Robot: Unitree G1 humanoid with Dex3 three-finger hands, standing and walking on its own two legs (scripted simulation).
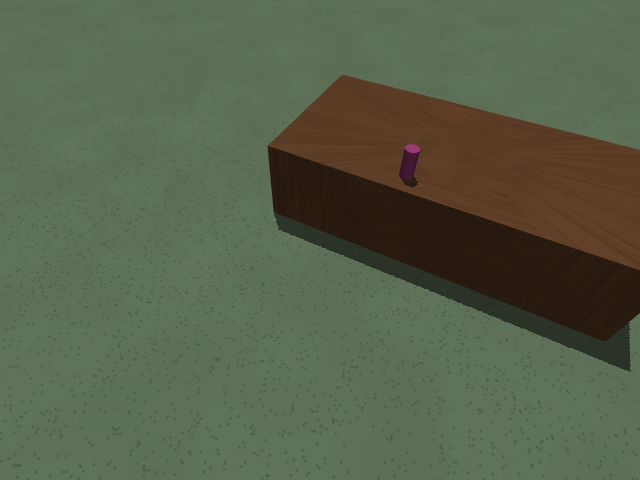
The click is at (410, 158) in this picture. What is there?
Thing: squat round
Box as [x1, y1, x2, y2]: [399, 144, 419, 179]
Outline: 413,144 406,145 404,149 399,175 404,179 409,179 412,177 419,152 419,147
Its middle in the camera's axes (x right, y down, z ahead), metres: +0.32 -0.27 +1.37
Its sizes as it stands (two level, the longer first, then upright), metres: 0.052 0.052 0.116
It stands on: a support 0.36 m high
